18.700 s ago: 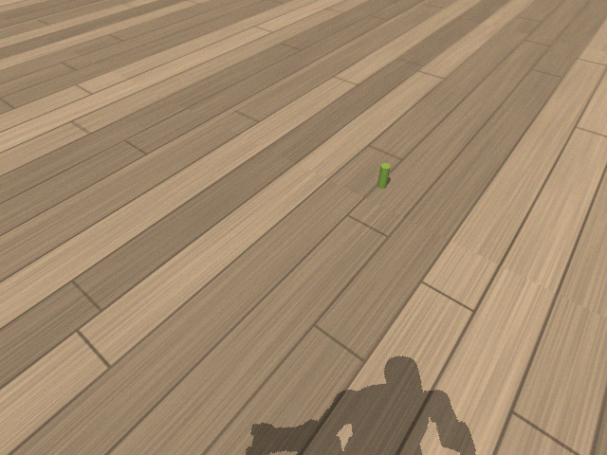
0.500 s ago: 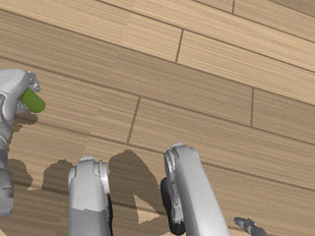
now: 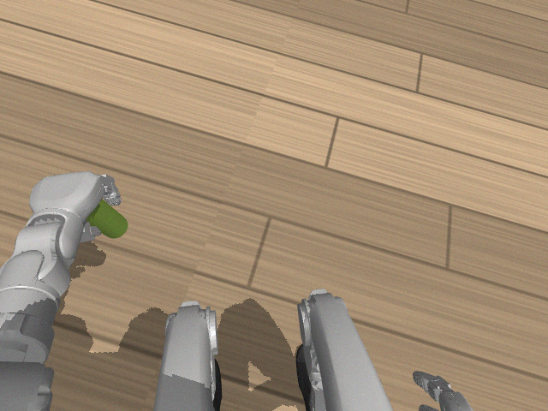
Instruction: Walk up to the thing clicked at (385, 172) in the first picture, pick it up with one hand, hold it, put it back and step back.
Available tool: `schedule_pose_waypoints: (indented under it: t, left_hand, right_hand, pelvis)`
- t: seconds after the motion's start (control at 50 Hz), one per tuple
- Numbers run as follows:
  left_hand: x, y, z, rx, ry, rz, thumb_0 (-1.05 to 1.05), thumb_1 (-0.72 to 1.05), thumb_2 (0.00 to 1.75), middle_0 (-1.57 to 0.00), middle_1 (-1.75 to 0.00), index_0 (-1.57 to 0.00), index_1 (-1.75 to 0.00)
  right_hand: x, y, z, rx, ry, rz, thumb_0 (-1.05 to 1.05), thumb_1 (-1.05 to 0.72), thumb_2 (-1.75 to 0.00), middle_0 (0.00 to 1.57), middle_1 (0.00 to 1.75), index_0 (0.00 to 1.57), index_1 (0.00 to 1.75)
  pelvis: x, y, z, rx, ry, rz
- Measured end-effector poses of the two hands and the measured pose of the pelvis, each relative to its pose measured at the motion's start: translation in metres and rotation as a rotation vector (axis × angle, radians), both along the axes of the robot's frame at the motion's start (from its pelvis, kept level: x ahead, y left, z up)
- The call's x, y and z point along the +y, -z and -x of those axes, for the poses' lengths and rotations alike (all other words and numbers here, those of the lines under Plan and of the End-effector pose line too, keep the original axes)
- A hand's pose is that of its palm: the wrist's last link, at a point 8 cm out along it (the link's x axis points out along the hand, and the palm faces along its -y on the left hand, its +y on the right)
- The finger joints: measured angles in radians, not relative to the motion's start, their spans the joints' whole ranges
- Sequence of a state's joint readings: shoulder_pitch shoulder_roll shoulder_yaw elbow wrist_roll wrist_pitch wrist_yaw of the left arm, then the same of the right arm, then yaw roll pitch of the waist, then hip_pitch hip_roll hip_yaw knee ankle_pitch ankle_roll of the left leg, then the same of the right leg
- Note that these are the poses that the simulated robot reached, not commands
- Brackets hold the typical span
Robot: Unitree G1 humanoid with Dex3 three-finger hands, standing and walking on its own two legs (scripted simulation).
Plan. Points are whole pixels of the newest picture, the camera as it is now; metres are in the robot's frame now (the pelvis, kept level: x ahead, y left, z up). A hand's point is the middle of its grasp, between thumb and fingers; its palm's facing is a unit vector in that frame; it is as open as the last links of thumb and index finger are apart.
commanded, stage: lift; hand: left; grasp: from above
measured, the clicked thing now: (100, 215) +0.45 +0.26 -0.12
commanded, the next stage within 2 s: hold in 0.88 s
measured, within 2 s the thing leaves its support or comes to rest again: neither
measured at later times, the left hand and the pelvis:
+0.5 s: hand (28, 220) +0.36 +0.24 +0.09, palm faces -0.43 -0.10 -0.90, open 7.1 cm; pelvis +0.02 +0.00 +0.16, yaw +2 degrees
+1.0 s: hand (1, 172) +0.37 +0.23 +0.16, palm faces -0.42 -0.11 -0.90, open 7.1 cm; pelvis +0.06 +0.00 +0.22, yaw +2 degrees
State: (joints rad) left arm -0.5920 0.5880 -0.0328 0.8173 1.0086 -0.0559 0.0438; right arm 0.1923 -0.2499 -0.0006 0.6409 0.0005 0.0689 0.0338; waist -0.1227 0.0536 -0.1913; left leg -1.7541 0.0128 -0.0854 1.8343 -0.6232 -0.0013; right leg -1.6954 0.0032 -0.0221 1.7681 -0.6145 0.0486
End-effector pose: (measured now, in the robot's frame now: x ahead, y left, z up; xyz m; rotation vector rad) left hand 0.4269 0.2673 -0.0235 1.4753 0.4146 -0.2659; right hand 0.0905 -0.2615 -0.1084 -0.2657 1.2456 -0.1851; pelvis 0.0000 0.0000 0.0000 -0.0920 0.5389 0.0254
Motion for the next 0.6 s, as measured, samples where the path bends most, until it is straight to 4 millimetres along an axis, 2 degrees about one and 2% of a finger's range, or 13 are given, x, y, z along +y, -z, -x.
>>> schedule_pose_waypoints:
  t: [0.3, 0.44, 0.6]
  left_hand:
    - [-0.01, -0.122, 0.048, -0.002, -0.024, 0.005, 0.05, 0.39, 0.4, -0.98, -0.6, -0.84, -0.52]
    - [-0.015, -0.157, 0.062, 0.017, -0.025, 0.009, 0.05, 0.39, 0.37, -0.99, -0.59, -0.85, -0.49]
    - [-0.026, -0.185, 0.063, 0.004, -0.018, -0.004, 0.05, 0.4, 0.35, -1.0, -0.57, -0.86, -0.47]
  right_hand:
    - [0.003, -0.105, -0.03, -0.153, 0.029, -0.011, 0.01, -0.92, -0.91, 0.2, 0.3, 0.2, 0.3]
    - [0.001, -0.146, -0.036, -0.201, 0.028, -0.002, 0.01, -0.92, -0.91, 0.2, 0.3, 0.2, 0.3]
    - [-0.003, -0.175, -0.04, -0.206, 0.034, -0.002, 0.01, -0.92, -0.91, 0.2, 0.3, 0.2, 0.3]
  pelvis:
    - [-0.002, -0.104, -0.013, -0.169, -0.007, -0.036]
    - [-0.004, -0.142, -0.021, -0.229, -0.012, -0.047]
    - [-0.005, -0.174, -0.033, -0.282, -0.012, -0.06]
